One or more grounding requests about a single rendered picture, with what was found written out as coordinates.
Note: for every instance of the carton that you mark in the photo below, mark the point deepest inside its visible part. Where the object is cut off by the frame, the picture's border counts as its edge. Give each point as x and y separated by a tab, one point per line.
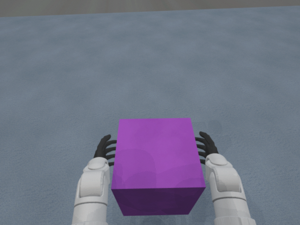
157	169

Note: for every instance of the robot right forearm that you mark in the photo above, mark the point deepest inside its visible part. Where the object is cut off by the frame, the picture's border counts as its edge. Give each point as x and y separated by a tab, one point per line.
227	192

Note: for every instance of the robot left forearm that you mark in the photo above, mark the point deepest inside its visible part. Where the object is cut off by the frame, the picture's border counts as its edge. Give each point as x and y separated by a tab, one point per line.
91	198

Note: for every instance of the right robot hand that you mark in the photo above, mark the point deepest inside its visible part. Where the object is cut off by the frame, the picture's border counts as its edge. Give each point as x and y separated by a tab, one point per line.
209	146

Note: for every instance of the left robot hand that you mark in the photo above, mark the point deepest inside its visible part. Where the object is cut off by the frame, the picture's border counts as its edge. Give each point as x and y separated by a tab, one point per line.
102	151

